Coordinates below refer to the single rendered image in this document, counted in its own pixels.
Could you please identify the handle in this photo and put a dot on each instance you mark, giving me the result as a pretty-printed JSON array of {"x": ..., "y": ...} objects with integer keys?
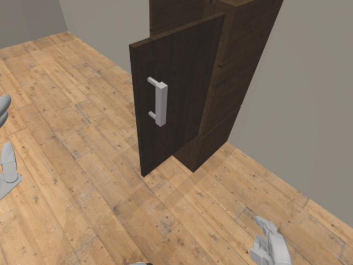
[{"x": 161, "y": 101}]

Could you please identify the robot left hand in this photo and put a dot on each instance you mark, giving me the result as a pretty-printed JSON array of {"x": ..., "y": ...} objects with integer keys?
[{"x": 9, "y": 178}]

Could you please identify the cupboard door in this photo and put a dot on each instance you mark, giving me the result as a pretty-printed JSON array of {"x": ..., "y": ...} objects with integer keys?
[{"x": 183, "y": 58}]

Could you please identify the robot right hand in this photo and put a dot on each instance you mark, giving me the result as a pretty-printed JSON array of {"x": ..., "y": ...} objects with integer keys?
[{"x": 274, "y": 249}]

